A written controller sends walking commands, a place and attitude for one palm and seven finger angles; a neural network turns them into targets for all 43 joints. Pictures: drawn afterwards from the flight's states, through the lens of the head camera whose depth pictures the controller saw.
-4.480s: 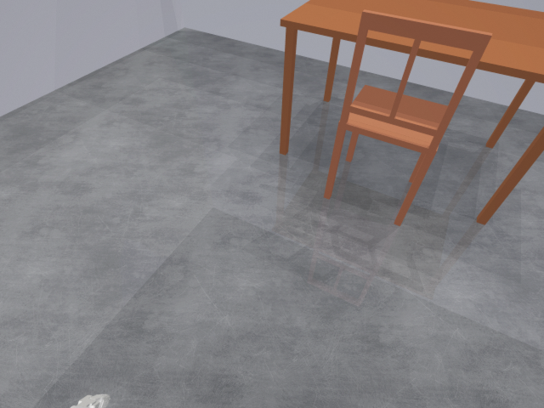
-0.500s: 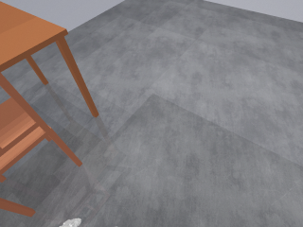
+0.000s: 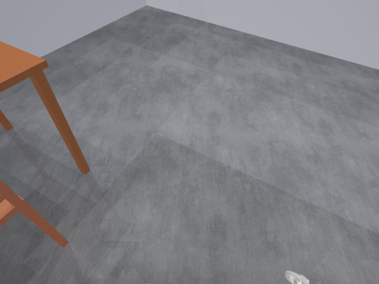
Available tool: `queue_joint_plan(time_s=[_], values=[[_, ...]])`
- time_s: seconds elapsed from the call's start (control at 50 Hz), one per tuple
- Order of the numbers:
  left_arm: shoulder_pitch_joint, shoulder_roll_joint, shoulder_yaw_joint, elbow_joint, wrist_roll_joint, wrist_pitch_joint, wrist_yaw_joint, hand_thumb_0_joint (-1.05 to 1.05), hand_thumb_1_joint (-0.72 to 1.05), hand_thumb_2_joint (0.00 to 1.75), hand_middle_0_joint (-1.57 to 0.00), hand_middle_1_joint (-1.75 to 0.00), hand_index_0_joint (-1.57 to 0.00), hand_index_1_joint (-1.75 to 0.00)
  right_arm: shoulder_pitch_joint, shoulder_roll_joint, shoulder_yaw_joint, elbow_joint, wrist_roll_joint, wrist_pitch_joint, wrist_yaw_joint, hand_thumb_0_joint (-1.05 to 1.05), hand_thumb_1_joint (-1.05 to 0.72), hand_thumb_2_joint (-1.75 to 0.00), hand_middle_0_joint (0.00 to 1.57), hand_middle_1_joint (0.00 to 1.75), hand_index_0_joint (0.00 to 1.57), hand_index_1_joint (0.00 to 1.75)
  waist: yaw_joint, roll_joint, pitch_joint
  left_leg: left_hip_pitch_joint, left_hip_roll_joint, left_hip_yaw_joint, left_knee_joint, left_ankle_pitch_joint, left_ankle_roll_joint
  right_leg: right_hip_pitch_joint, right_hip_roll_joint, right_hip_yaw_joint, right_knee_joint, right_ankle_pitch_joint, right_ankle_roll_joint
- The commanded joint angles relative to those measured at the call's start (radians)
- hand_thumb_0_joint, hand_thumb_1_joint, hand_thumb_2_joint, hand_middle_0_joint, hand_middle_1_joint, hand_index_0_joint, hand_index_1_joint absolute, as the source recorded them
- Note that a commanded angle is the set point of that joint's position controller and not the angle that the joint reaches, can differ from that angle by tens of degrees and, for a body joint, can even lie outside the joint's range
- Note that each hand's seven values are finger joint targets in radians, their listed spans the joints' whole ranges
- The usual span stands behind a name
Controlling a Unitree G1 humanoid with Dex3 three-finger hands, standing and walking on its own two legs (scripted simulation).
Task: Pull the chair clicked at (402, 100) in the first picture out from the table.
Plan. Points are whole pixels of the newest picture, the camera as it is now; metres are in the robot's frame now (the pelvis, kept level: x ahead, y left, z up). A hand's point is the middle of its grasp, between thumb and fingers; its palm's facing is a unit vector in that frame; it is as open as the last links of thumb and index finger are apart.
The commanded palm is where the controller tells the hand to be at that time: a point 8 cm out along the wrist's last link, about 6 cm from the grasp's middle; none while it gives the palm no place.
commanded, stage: walk to a spot facing it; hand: left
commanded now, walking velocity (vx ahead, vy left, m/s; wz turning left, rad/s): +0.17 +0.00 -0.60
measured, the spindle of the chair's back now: out of the picture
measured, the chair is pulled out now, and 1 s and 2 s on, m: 0.00 0.00 0.00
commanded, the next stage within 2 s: turn to face it in 0.48 s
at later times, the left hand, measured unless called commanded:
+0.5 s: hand (137, 231) +0.27 +0.17 -0.17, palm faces -0.35 -0.92 -0.20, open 7.4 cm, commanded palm none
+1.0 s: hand (149, 226) +0.29 +0.14 -0.18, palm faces -0.24 -0.96 -0.16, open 7.3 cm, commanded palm none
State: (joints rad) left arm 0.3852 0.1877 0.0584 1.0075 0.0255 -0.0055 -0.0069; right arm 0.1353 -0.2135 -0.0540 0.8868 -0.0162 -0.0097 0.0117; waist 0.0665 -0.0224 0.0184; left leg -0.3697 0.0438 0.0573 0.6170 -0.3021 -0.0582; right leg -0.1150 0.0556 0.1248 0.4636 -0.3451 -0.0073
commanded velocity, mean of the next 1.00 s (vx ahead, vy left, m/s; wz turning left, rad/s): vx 0.00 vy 0.00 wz -0.06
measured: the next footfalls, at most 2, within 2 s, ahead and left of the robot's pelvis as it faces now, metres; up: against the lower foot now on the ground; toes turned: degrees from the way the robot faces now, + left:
left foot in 0.02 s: +0.10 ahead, +0.11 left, +0.00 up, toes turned +4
right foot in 0.58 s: +0.13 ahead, -0.11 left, +0.00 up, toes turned -31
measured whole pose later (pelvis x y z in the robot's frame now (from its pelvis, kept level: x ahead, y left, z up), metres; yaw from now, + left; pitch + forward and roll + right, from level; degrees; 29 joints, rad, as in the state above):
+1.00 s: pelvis +0.14 +0.01 -0.01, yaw -15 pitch -1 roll -2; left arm 0.15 0.15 0.05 0.95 0.03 0.01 0.03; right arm 0.26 -0.17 -0.05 1.00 -0.01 0.05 0.01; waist -0.02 -0.01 0.05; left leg -0.34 0.08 0.12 0.70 -0.33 -0.05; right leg -0.22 -0.08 -0.25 0.61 -0.36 0.00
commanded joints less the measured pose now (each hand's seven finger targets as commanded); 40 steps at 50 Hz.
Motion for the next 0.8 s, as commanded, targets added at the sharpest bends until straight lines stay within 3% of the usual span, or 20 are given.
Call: queue_joint_plan(time_s=[0.0,0.02,0.04,0.06,0.1,0.16,0.2,0.26,0.42,0.48,0.52,0.54,0.56,0.58,0.6,0.62,0.64,0.7,0.74,0.78], values=[[-0.061,0.079,0.032,-0.118,-0.027,-0.025,-0.006,0.0,0.9,0.9,-0.2,-0.3,-0.2,-0.3,0.311,-0.285,-0.061,0.003,-0.012,-0.042,-0.036,0.0,-0.9,-0.9,0.2,0.3,0.2,0.3,-0.162,0.385,-0.143,0.561,0.453,-0.482,-0.348,-0.054,0.134,-0.526,0.024,-0.067,0.536,-0.242,-0.002],[-0.083,0.117,0.041,-0.117,-0.012,-0.019,-0.005,0.0,0.9,0.9,-0.2,-0.3,-0.2,-0.3,0.279,-0.268,-0.05,-0.012,-0.009,-0.027,-0.035,0.0,-0.9,-0.9,0.2,0.3,0.2,0.3,-0.155,0.271,-0.07,0.405,0.499,-0.524,-0.411,-0.166,0.19,-0.534,-0.039,-0.058,0.672,-0.25,0.004],[-0.068,0.129,0.05,-0.096,-0.002,-0.007,-0.008,0.0,0.9,0.9,-0.2,-0.3,-0.2,-0.3,0.174,-0.196,-0.032,-0.032,-0.01,-0.023,-0.034,0.0,-0.9,-0.9,0.2,0.3,0.2,0.3,-0.105,0.186,0.011,0.259,0.432,-0.406,-0.441,-0.227,0.166,-0.51,-0.085,-0.056,0.711,-0.173,0.011],[-0.074,0.118,0.053,-0.083,0.003,-0.001,-0.018,0.0,0.9,0.9,-0.2,-0.3,-0.2,-0.3,0.116,-0.149,-0.018,-0.048,-0.008,-0.029,-0.038,0.0,-0.9,-0.9,0.2,0.3,0.2,0.3,-0.085,0.173,0.064,0.182,0.383,-0.318,-0.446,-0.175,0.148,-0.5,-0.101,-0.081,0.741,-0.106,0.017],[-0.051,0.096,0.052,-0.063,0.004,0.016,-0.031,0.0,0.9,0.9,-0.2,-0.3,-0.2,-0.3,0.066,-0.101,0.001,-0.043,-0.002,-0.035,-0.043,0.0,-0.9,-0.9,0.2,0.3,0.2,0.3,-0.044,0.165,0.084,0.138,0.307,-0.118,-0.422,0.061,0.112,-0.466,-0.13,-0.107,0.76,0.009,0.034],[-0.031,0.069,0.048,-0.061,-0.002,0.036,-0.022,0.0,0.9,0.9,-0.2,-0.3,-0.2,-0.3,0.132,-0.089,0.0,-0.014,0.002,-0.043,-0.051,0.0,-0.9,-0.9,0.2,0.3,0.2,0.3,-0.042,0.17,0.007,0.225,0.289,0.018,-0.341,0.471,0.124,-0.46,-0.123,-0.122,0.773,0.044,0.059],[-0.053,0.062,0.048,-0.069,-0.002,0.045,-0.02,0.0,0.9,0.9,-0.2,-0.3,-0.2,-0.3,0.153,-0.089,-0.006,-0.002,0.003,-0.04,-0.053,0.0,-0.9,-0.9,0.2,0.3,0.2,0.3,-0.049,0.14,-0.01,0.27,0.293,0.056,-0.316,0.569,0.14,-0.483,-0.127,-0.138,0.758,0.055,0.068],[-0.119,0.047,0.046,-0.098,0.002,0.056,-0.019,0.0,0.9,0.9,-0.2,-0.3,-0.2,-0.3,0.19,-0.085,-0.016,0.016,-0.001,-0.034,-0.051,0.0,-0.9,-0.9,0.2,0.3,0.2,0.3,-0.063,0.137,0.004,0.304,0.302,0.089,-0.301,0.595,0.157,-0.52,-0.136,-0.157,0.704,0.078,0.079],[-0.306,0.045,0.027,-0.165,0.002,0.052,-0.019,0.0,0.9,0.9,-0.2,-0.3,-0.2,-0.3,0.255,-0.118,-0.034,0.059,-0.014,-0.01,-0.041,0.0,-0.9,-0.9,0.2,0.3,0.2,0.3,-0.119,0.203,0.034,0.368,0.331,0.173,-0.225,0.675,0.166,-0.449,-0.124,-0.24,0.393,0.011,0.055],[-0.305,0.059,0.026,-0.181,0.002,0.037,-0.014,0.0,0.9,0.9,-0.2,-0.3,-0.2,-0.3,0.25,-0.147,-0.044,0.058,-0.013,-0.005,-0.036,0.0,-0.9,-0.9,0.2,0.3,0.2,0.3,-0.106,0.206,0.0,0.393,0.356,0.194,-0.146,0.797,0.153,-0.363,-0.095,-0.259,0.281,-0.036,0.023],[-0.228,0.092,0.033,-0.169,0.004,0.019,-0.008,0.0,0.9,0.9,-0.2,-0.3,-0.2,-0.3,0.25,-0.16,-0.049,0.049,-0.006,-0.003,-0.029,0.0,-0.9,-0.9,0.2,0.3,0.2,0.3,-0.059,0.163,-0.062,0.36,0.346,0.231,0.019,0.892,0.108,-0.197,-0.061,-0.276,0.136,0.054,-0.001],[-0.119,0.137,0.045,-0.143,0.006,0.002,-0.003,0.0,0.9,0.9,-0.2,-0.3,-0.2,-0.3,0.233,-0.164,-0.048,0.031,0.005,-0.003,-0.021,0.0,-0.9,-0.9,0.2,0.3,0.2,0.3,0.005,0.102,-0.136,0.23,0.329,0.25,0.218,0.786,0.059,0.027,-0.104,-0.209,0.007,0.244,-0.034],[-0.02,0.256,0.066,-0.118,0.01,-0.013,0.014,0.0,0.9,0.9,-0.2,-0.3,-0.2,-0.3,0.22,-0.095,-0.03,-0.013,0.015,0.002,-0.014,0.0,-0.9,-0.9,0.2,0.3,0.2,0.3,0.04,-0.189,-0.22,-0.118,0.158,0.265,0.5,0.044,-0.01,0.317,-0.378,0.175,-0.003,0.753,-0.154],[0.012,0.301,0.07,-0.09,-0.017,-0.007,0.027,0.0,0.9,0.9,-0.2,-0.3,-0.2,-0.3,0.172,-0.067,-0.018,-0.03,0.018,0.012,-0.029,0.0,-0.9,-0.9,0.2,0.3,0.2,0.3,0.039,-0.204,-0.275,-0.209,0.072,0.101,0.673,-0.381,-0.024,0.32,-0.511,0.24,0.02,1.122,-0.264],[-0.038,0.243,0.055,-0.101,-0.02,0.0,0.039,0.0,0.9,0.9,-0.2,-0.3,-0.2,-0.3,0.169,-0.061,-0.013,-0.02,0.017,0.021,-0.041,0.0,-0.9,-0.9,0.2,0.3,0.2,0.3,0.012,-0.095,-0.229,-0.191,0.113,-0.008,0.672,-0.325,-0.004,0.233,-0.49,0.122,0.006,1.017,-0.276],[-0.095,0.204,0.046,-0.117,-0.013,-0.003,0.044,0.0,0.9,0.9,-0.2,-0.3,-0.2,-0.3,0.163,-0.029,-0.001,0.002,0.01,0.027,-0.037,0.0,-0.9,-0.9,0.2,0.3,0.2,0.3,-0.006,-0.106,-0.178,-0.2,0.111,-0.019,0.666,-0.258,-0.003,0.165,-0.42,0.08,-0.019,0.91,-0.234],[-0.148,0.18,0.033,-0.116,-0.012,-0.004,0.046,0.0,0.9,0.9,-0.2,-0.3,-0.2,-0.3,0.166,-0.035,-0.003,0.028,0.005,0.033,-0.034,0.0,-0.9,-0.9,0.2,0.3,0.2,0.3,-0.036,-0.098,-0.137,-0.172,0.106,-0.026,0.663,-0.213,-0.004,0.085,-0.39,0.048,-0.043,0.835,-0.209],[-0.266,0.12,0.001,-0.119,-0.006,-0.019,0.045,0.0,0.9,0.9,-0.2,-0.3,-0.2,-0.3,0.271,-0.007,0.003,0.102,0.001,0.051,-0.032,0.0,-0.9,-0.9,0.2,0.3,0.2,0.3,-0.128,-0.06,-0.051,-0.024,0.092,-0.038,0.489,-0.096,-0.004,-0.149,-0.308,-0.142,-0.112,0.625,-0.136],[-0.271,0.118,-0.001,-0.115,-0.006,-0.018,0.039,0.0,0.9,0.9,-0.2,-0.3,-0.2,-0.3,0.283,0.003,0.005,0.116,0.004,0.057,-0.028,0.0,-0.9,-0.9,0.2,0.3,0.2,0.3,-0.128,-0.119,-0.01,-0.004,0.067,-0.008,0.413,-0.066,-0.006,-0.191,-0.292,-0.193,-0.139,0.502,-0.124],[-0.24,0.12,0.006,-0.104,-0.006,-0.011,0.038,0.0,0.9,0.9,-0.2,-0.3,-0.2,-0.3,0.234,-0.012,0.0,0.105,0.004,0.056,-0.025,0.0,-0.9,-0.9,0.2,0.3,0.2,0.3,-0.098,-0.15,0.02,-0.034,0.057,0.006,0.372,-0.084,-0.009,-0.16,-0.318,-0.177,-0.153,0.441,-0.136]])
